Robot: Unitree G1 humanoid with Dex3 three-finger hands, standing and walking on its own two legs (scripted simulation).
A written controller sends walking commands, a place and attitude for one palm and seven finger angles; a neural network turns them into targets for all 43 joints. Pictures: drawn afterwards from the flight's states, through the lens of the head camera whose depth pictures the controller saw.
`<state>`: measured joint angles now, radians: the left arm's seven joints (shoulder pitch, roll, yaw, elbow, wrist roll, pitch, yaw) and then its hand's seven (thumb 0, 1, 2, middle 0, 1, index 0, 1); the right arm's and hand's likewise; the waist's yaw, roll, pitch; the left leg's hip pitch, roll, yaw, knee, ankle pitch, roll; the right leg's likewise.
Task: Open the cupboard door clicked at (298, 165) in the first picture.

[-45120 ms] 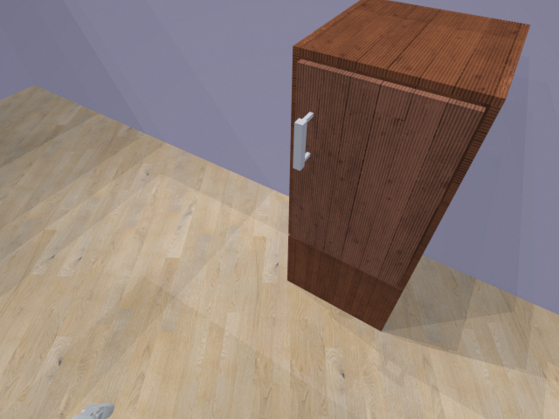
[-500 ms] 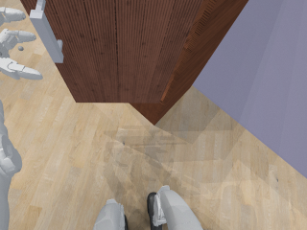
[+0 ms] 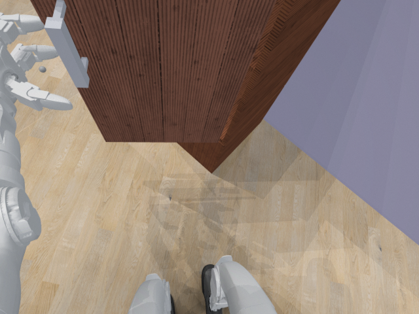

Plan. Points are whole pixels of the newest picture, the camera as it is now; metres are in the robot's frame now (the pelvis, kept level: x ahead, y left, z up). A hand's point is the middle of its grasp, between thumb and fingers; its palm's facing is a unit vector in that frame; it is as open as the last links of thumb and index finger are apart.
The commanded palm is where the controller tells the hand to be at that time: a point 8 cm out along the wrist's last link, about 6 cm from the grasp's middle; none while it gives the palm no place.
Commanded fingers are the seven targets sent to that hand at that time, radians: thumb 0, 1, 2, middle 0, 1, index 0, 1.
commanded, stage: slide the fingers in behind the handle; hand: left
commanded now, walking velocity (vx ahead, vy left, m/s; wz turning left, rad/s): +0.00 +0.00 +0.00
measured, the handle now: (72, 47) +0.57 +0.19 +0.07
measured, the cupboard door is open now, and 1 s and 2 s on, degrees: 45 45 45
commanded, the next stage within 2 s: move the hooked fingers beside the handle in 1.10 s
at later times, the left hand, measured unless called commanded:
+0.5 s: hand (49, 75) +0.52 +0.22 +0.07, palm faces +0.02 -1.00 -0.02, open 15.1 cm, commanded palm +0.50 +0.21 +0.07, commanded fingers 0.00 -0.50 0.30 -0.30 -1.20 -0.30 -1.20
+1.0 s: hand (56, 78) +0.51 +0.21 +0.07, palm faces +0.05 -1.00 +0.00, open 15.6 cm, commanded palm +0.50 +0.20 +0.07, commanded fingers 0.00 -0.50 0.30 -0.30 -1.20 -0.30 -1.20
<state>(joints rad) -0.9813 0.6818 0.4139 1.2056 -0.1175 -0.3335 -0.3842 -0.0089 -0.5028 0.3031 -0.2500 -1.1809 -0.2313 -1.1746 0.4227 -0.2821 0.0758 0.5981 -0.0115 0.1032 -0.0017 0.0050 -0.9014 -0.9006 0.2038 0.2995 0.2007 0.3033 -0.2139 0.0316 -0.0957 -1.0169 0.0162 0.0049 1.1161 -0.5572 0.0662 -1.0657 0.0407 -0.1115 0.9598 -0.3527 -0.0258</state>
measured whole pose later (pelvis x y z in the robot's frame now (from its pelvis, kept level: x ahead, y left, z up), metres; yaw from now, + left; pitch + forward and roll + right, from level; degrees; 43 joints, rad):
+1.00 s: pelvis +0.01 -0.01 +0.00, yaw +6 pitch +25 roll -5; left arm -0.98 0.46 0.20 1.19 -0.19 -0.39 -0.21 -0.01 -0.50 0.30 -0.29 -1.20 0.00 -1.04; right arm 0.35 -0.26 0.02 0.69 -0.04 0.07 0.03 0.00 -0.90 -0.90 0.20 0.30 0.20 0.30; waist -0.13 0.04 -0.11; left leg -0.98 -0.04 -0.07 1.10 -0.55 0.05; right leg -1.01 0.01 -0.13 0.97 -0.40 -0.03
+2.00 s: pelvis +0.01 -0.01 +0.00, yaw +4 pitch +26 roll -5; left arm -0.99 0.56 0.30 1.21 -0.14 -0.38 -0.30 -0.01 -0.50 0.30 -0.30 -1.20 -0.04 -1.12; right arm 0.38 -0.27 0.05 0.66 -0.02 0.07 0.01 0.00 -0.90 -0.90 0.20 0.30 0.20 0.30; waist -0.17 0.04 -0.11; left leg -1.00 -0.02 -0.04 1.11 -0.56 0.05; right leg -1.04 0.03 -0.11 0.98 -0.38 -0.02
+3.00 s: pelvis +0.00 -0.01 +0.00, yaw +1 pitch +27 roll -5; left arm -0.99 0.74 0.46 1.24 -0.11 -0.34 -0.48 -0.01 -0.50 0.30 -0.30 -1.20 -0.29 -1.20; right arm 0.39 -0.29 0.08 0.59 0.00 0.08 -0.03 0.01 -0.90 -0.90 0.20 0.30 0.20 0.30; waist -0.21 0.03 -0.10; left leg -1.04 0.01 -0.01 1.14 -0.56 0.06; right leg -1.09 0.06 -0.08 0.99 -0.37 -0.02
